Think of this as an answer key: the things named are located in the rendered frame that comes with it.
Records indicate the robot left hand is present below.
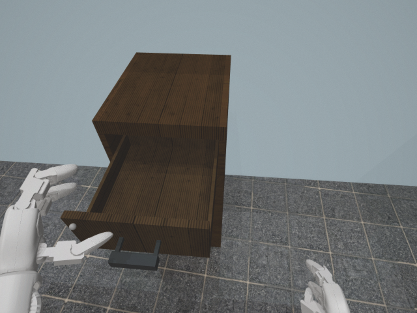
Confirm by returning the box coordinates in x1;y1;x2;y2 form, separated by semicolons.
0;164;113;275

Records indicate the drawer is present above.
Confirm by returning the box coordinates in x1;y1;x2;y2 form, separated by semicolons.
61;135;219;258

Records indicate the robot left forearm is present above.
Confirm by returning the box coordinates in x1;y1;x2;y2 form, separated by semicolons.
0;271;44;313

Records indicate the robot right hand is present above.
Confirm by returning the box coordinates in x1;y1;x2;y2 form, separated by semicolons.
300;260;350;313

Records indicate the handle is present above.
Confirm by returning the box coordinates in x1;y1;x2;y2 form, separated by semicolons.
108;237;161;271

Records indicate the cabinet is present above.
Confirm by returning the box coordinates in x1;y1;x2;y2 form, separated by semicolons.
92;52;231;247

